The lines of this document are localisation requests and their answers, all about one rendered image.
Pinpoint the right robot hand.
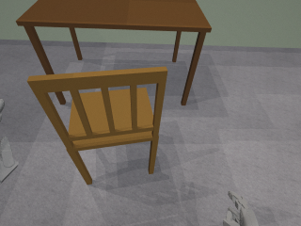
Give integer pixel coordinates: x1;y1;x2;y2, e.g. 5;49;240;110
223;190;260;226

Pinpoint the left robot hand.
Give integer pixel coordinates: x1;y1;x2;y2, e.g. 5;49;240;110
0;99;19;184

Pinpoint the chair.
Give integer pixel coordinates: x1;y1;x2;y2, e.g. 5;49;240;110
27;66;168;185

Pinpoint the table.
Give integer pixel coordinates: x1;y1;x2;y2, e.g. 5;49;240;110
15;0;212;105

